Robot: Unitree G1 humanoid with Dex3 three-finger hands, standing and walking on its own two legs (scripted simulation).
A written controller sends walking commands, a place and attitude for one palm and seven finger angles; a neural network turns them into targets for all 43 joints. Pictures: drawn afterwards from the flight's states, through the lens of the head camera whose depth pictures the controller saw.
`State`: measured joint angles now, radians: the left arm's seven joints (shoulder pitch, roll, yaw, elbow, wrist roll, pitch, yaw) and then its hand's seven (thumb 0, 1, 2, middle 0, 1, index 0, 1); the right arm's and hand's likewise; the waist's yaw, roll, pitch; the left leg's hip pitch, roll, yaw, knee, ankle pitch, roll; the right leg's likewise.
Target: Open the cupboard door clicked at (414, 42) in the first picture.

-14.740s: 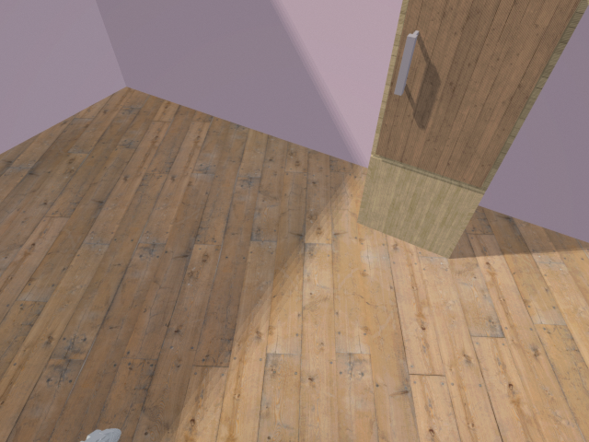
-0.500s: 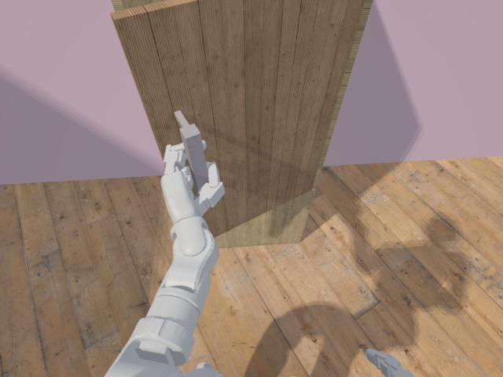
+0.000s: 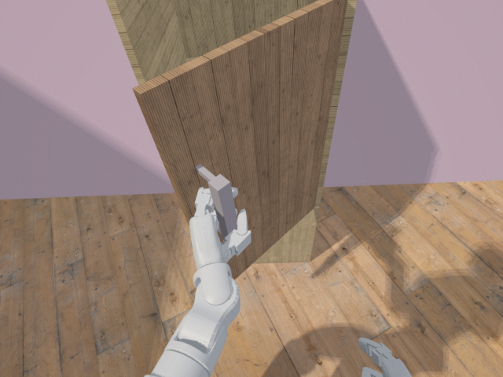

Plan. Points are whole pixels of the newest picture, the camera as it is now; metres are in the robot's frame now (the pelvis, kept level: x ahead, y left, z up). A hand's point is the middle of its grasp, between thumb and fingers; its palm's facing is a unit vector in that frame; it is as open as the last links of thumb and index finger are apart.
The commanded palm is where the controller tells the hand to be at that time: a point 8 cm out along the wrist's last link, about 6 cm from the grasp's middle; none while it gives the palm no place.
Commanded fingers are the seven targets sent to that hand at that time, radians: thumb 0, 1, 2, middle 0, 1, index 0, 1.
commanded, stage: open thumb and fingers to let go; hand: left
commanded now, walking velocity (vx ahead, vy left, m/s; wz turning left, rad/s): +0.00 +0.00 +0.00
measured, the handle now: (218, 208) +0.38 +0.05 +0.06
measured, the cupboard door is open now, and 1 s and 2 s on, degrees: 43 43 45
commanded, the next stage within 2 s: slide the hand sideways off the handle in 0.90 s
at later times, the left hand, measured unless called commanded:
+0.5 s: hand (234, 234) +0.33 +0.03 +0.05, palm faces +0.33 -0.94 -0.07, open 10.6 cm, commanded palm +0.29 +0.06 +0.05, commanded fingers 0.00 -0.50 0.30 -0.30 -1.20 -0.30 -1.20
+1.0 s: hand (243, 235) +0.33 +0.01 +0.06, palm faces +0.28 -0.96 -0.07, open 15.5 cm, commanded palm +0.29 +0.06 +0.05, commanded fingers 0.00 -0.50 0.30 -0.15 -0.30 -0.15 -0.30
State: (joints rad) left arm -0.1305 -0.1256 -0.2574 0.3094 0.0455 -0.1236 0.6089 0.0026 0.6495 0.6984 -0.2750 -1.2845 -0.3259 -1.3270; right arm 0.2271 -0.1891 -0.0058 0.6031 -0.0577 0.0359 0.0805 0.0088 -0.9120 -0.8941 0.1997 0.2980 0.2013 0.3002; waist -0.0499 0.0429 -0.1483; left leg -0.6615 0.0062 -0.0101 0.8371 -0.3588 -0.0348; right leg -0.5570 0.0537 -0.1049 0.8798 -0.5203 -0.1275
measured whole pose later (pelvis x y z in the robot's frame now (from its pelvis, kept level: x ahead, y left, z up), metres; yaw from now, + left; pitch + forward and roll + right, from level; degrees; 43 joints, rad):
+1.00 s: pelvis -0.02 -0.01 -0.01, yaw -1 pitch +12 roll +4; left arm -0.15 -0.13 -0.20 0.32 0.05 -0.17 0.61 -0.01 -0.49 0.30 -0.27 -0.52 -0.25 -0.56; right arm 0.17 -0.21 -0.02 0.63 -0.06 0.02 0.03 0.01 -0.91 -0.89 0.20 0.30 0.20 0.30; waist -0.02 0.05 -0.15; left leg -0.73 -0.03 -0.09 0.90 -0.37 -0.02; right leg -0.65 0.06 -0.09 0.98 -0.54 -0.14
